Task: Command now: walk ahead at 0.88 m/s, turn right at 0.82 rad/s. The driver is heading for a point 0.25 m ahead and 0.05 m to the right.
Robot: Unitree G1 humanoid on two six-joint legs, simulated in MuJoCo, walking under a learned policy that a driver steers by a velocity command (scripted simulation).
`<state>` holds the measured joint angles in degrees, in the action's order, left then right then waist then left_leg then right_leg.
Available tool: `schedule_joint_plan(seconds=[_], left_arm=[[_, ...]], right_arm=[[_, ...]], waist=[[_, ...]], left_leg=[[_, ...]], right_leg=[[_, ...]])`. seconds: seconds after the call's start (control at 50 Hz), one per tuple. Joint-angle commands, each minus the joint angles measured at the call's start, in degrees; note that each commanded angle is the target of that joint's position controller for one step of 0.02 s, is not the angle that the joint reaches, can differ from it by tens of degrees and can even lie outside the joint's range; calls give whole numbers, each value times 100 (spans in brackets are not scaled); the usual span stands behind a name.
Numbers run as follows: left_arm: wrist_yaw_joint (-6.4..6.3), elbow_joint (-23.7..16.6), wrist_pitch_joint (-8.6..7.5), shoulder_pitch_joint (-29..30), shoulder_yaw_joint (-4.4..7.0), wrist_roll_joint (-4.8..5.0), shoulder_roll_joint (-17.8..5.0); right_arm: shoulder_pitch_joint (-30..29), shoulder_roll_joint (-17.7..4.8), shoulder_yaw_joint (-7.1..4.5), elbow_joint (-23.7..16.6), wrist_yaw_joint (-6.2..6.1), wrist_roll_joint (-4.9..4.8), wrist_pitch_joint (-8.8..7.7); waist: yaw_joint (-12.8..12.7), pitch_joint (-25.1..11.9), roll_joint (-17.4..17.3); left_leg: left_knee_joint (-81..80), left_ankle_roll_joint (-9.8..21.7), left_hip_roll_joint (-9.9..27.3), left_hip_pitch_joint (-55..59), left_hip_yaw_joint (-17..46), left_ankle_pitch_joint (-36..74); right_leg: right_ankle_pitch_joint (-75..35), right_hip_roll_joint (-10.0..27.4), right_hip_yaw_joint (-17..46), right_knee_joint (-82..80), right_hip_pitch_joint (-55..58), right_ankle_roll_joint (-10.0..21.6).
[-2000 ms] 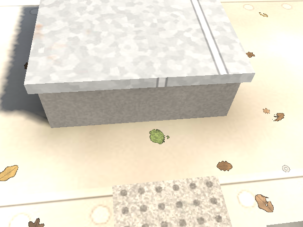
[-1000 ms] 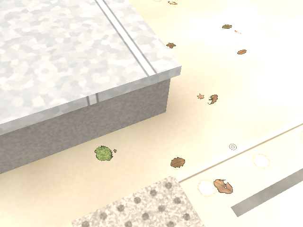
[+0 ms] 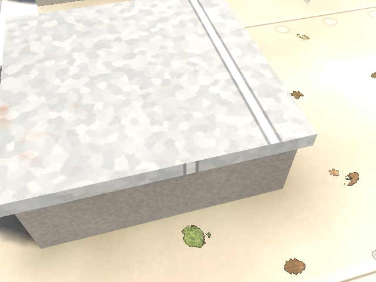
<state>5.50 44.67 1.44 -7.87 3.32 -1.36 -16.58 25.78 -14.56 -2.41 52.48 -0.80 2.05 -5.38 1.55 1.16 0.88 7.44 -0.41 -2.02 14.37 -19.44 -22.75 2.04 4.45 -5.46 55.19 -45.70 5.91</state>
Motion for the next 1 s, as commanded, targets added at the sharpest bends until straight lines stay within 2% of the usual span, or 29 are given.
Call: schedule_joint_plan(seconds=[0.02, 0.04, 0.08, 0.1, 0.12, 0.14, 0.16, 0.18, 0.2, 0.24, 0.28, 0.34, 0.4, 0.46, 0.48, 0.5, 0.52, 0.54, 0.56, 0.58, 0.6, 0.62, 0.66, 0.68, 0.72, 0.78, 0.82, 0.88, 1.0], left_arm=[[-4, -681, -133, 882, -107, 75, -86], [-44, -654, -141, 721, -107, 28, -139], [-133, -233, -209, -810, 14, -55, -424], [-229, 149, -309, -1877, 143, -106, -649], [-353, 318, -364, -2011, 240, -153, -850], [-383, 117, -337, -1591, 448, -321, -1777], [-416, 83, -335, -1780, 489, -31, -1648], [-480, 148, -358, -1341, 416, 26, -1439], [-486, 167, -392, -1024, 290, 14, -986], [-507, 145, -489, -658, 111, 83, -538], [-485, 249, -621, -668, 58, 93, -569], [-484, 354, -637, -626, 10, 56, -568], [-528, 412, -584, -502, -93, 95, -367], [-607, 633, -559, -788, -137, 79, -345], [-632, 669, -555, -788, -142, 87, -346], [-705, 703, -585, -791, -163, 60, -253], [-735, 729, -584, -659, -170, 85, -261], [-715, 733, -560, -375, -163, 170, -365], [-725, 726, -560, -290, -173, 196, -388], [-728, 701, -561, -689, -212, 139, -235], [-696, 988, -443, -1479, -293, 199, 197], [-712, 1128, -300, -1336, -272, 76, 59], [-687, 1195, -165, -988, -268, 1, 60], [-680, 1218, -87, -911, -287, 17, 95], [-706, 1367, 17, -911, -329, 35, 129], [-744, 1532, 18, -810, -342, -4, -11], [-713, 1555, -51, -732, -339, 7, -129], [-745, 1669, -233, -708, -374, 59, 36], [-764, 1774, -318, -941, -408, 56, 113]], right_arm=[[-234, -680, -77, -200, -43, -20, -62], [-122, -817, -96, -167, -103, -39, -18], [-257, -1222, -188, -194, -164, -34, 106], [-367, -1256, -192, -254, -117, -62, 114], [-282, -858, -117, -225, -15, -76, 75], [250, -200, 42, -713, 36, -284, 31], [-432, -660, -18, -780, -7, -237, -35], [-571, -546, 37, -852, -9, -297, -64], [-537, -483, 65, -720, -11, -228, -70], [-400, -522, 44, -584, 13, -63, 140], [-325, -406, 49, -542, 32, -20, 312], [-377, -251, 66, -489, 34, -46, 367], [-848, -175, 107, -470, 22, -78, 337], [-1170, -162, 135, -424, -28, -99, 286], [-1096, -177, 131, -374, -53, -93, 283], [-461, -80, 142, -132, -130, -77, 253], [-77, -166, 108, 40, -189, -65, 217], [-314, -346, 57, -15, -216, -33, 175], [-89, -394, 45, 68, -238, 24, 102], [200, -672, 2, 211, -259, 56, 60], [191, -455, 91, 288, -252, -20, 133], [-67, -85, 223, 217, -196, -47, 148], [-804, -67, 268, 153, -209, -45, 198], [-1002, -63, 298, 153, -255, -41, 249], [-961, -195, 283, 262, -274, -19, 353], [-735, -449, 169, 368, -205, -167, 432], [-674, -406, 110, 446, -157, -213, 475], [-591, -99, 136, 607, -130, -111, 444], [-616, -102, 118, 852, -122, -125, 442]], waist=[[-175, 826, -489], [-284, 594, -560], [-1012, -245, -774], [-1383, -712, -754], [-1230, -816, -210], [-491, -1485, 1247], [-874, -2251, -252], [-537, -1407, -218], [-263, -611, -575], [40, -147, -585], [187, -164, -418], [218, -421, 19], [-4, -456, 381], [-273, -506, 460], [-271, -497, 456], [-119, -733, 587], [65, -638, 556], [177, -286, 373], [306, -285, 138], [64, -548, -539], [-175, -1030, -1277], [-152, -948, -928], [-377, -510, -584], [-482, -336, -655], [-440, -340, -817], [-283, -137, -468], [-179, 417, -292], [-43, 278, 69], [-53, 310, -71]], left_leg=[[157, 123, 1508, -672, -44, 6174], [694, 155, 1596, -525, -26, 8001], [2800, 306, 1820, -701, 191, 9127], [4226, 461, 1773, -1150, 379, 7991], [5972, 378, 1121, -2442, 454, 3346], [8825, 26, -29, -5149, 960, -1138], [8880, 144, 158, -5176, 2196, -199], [8358, 194, 450, -5152, 2191, 387], [7726, 201, 650, -4936, 2124, 462], [7027, 126, 758, -4306, 2135, 374], [6342, 39, 691, -3924, 2003, 377], [5267, 5, 539, -4080, 1748, 1007], [4000, 2, 405, -3949, 1504, 1887], [3164, 43, 320, -3859, 1456, 2354], [3013, 62, 268, -3732, 1478, 2248], [3082, 119, 150, -3044, 1513, 2199], [2777, 197, 111, -2707, 1576, 2102], [2034, 281, 138, -2846, 1593, 2111], [1448, 370, 400, -2307, 1826, 3305], [1887, 696, 1197, -1605, 2598, 6678], [1922, 1795, 2279, -1270, 3585, 8570], [1539, 1998, 2466, -1805, 3890, 7933], [1072, 1692, 2011, -2725, 3377, 5685], [893, 1386, 1712, -3086, 3034, 4565], [758, 934, 1269, -2922, 2813, 2611], [519, 255, 968, -3295, 2879, -336], [450, 93, 726, -3074, 2679, -211], [1058, 261, 759, -2176, 2569, 1064], [1149, 286, 763, -2046, 2522, 1557]], right_leg=[[198, -384, -732, -958, 389, 392], [369, -692, -918, -1142, 910, 476], [861, -1080, -656, -1500, 2633, 677], [633, -1126, -147, -2214, 3866, 819], [428, -549, 680, -2541, 5047, 868], [-2189, 1558, 3995, -2360, 6994, 2064], [-2821, 1559, 4194, -2966, 6770, 2063], [-2908, 1475, 3390, -3203, 5848, 1785], [-3046, 1248, 2820, -3387, 4772, 1462], [-3466, 822, 1927, -3759, 3628, 1145], [-4452, 605, 1369, -3901, 3236, 982], [-4992, 190, 748, -3839, 3624, 599], [-4651, -122, 321, -3763, 3860, 113], [-4475, 59, 402, -3588, 4356, 15], [-4545, 155, 463, -3469, 4423, 30], [-4954, 260, 461, -3146, 4243, 134], [-4908, 282, 552, -2867, 4105, 181], [-4545, 255, 667, -2642, 4194, 70], [-3903, 170, 711, -2240, 4049, -69], [-1876, -242, 621, -1508, 3651, -268], [1855, -813, 682, -693, 3307, -451], [3320, -885, 1019, -378, 3307, -379], [3178, -763, 1166, -503, 3609, -416], [3007, -652, 1076, -1007, 3815, -464], [2411, -635, 777, -2154, 3909, -540], [1066, -366, 1026, -3375, 4218, -514], [2032, -157, 1235, -3487, 3132, -388], [1812, -62, 1345, -3873, 2765, -342], [1509, 1, 1371, -3998, 2879, -264]])
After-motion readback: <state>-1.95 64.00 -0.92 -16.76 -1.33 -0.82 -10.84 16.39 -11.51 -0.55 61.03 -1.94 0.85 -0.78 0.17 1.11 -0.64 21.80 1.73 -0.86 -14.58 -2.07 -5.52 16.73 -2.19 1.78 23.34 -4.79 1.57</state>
